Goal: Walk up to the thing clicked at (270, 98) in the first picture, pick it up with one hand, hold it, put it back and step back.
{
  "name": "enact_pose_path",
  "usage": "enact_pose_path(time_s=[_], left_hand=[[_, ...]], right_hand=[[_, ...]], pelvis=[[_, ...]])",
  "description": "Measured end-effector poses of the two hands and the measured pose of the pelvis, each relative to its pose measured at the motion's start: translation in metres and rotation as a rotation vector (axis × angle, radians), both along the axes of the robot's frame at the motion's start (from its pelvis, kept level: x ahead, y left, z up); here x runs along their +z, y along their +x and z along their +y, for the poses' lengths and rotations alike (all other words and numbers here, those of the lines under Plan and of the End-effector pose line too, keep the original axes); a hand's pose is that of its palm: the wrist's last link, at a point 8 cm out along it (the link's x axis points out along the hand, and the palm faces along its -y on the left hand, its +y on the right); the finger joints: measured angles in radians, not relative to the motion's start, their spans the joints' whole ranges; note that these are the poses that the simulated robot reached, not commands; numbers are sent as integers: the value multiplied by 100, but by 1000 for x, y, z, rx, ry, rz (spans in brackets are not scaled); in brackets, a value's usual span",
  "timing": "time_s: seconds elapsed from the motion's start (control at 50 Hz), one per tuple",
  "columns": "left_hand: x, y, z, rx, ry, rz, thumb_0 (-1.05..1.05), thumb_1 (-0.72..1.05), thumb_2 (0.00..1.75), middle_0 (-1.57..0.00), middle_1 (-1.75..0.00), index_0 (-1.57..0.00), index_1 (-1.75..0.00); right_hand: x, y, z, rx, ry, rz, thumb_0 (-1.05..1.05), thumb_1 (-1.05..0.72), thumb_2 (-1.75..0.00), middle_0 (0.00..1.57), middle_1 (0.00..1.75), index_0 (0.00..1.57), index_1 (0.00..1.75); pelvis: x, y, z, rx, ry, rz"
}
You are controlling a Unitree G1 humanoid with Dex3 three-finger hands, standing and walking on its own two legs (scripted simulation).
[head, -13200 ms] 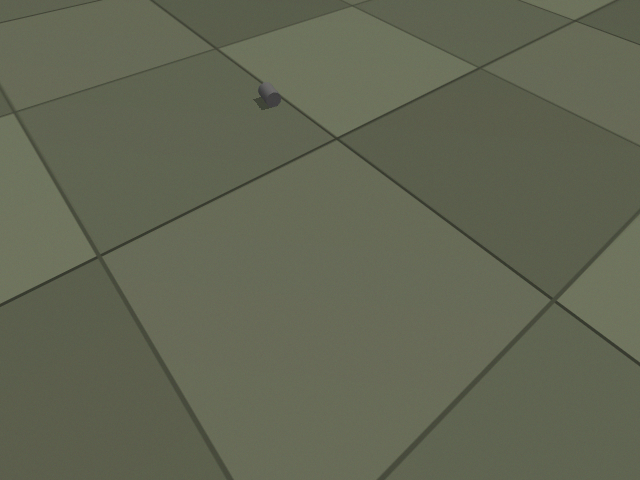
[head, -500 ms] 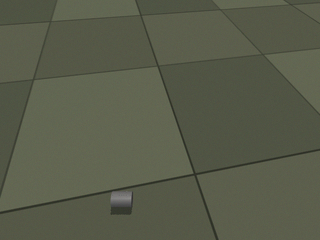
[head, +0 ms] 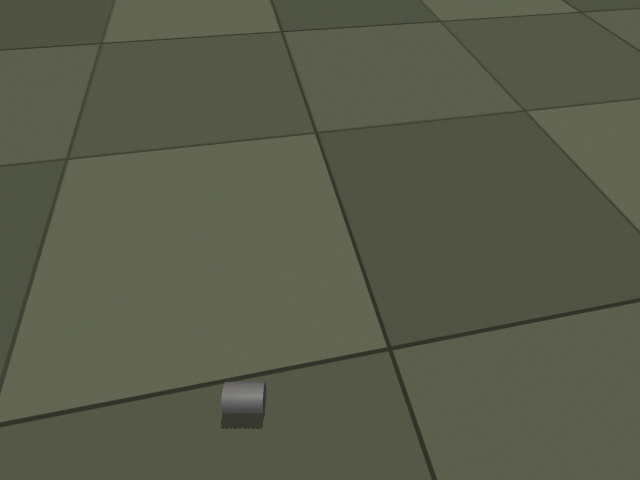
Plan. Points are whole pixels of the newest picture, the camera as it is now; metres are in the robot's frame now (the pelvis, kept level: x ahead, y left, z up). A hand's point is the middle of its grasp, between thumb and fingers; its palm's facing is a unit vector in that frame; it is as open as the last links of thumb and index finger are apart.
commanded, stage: stand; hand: left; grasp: from above
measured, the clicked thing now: (244, 397) +0.43 +0.22 -0.74
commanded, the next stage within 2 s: rise first in 0.52 s
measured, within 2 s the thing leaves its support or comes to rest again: neither
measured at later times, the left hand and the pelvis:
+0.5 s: hand out of the picture +0.07 +0.26 -0.16, palm faces -0.04 -0.94 -0.34, open 7.3 cm; pelvis +0.00 +0.00 +0.00, yaw +0 degrees
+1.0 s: hand (141, 477) +0.15 +0.26 -0.18, palm faces -0.07 -0.92 -0.39, open 11.4 cm; pelvis -0.01 +0.00 -0.03, yaw +0 degrees
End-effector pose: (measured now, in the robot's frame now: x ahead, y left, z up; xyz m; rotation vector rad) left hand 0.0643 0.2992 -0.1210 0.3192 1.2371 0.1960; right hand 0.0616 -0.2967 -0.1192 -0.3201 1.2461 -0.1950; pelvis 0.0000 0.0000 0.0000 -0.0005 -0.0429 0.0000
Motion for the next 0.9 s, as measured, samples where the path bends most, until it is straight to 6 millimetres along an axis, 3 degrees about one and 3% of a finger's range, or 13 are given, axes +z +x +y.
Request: enact_pose_path(time_s=[0.64,0.76,0.84,0.9], left_hand=[[0,1,0,-9,1,6,1,91,90,-20,-30,-21,-31],[-4,43,-5,20,-15,-115,1,78,92,-19,-44,-19,-45],[-11,72,-3,-32,-8,-140,1,57,93,-15,-65,-15,-65],[-12,81,-2,-62,12,-145,1,38,95,-11,-79,-12,-79]], right_hand=[[-1,0,1,-7,2,2,0,-90,-90,20,30,20,30],[-3,13,17,3,20,-128,0,-92,-91,20,30,20,30],[-8,16,29,-1,44,-172,0,-92,-91,20,30,20,30],[-11,17,38,-17,65,-195,0,-91,-90,20,30,20,30]], pelvis=[[0,1,2,-5,2,4],[-9,-10,1,14,-5,78],[-18,-14,-1,5,-6,136],[-23,-12,1,2,-7,156]])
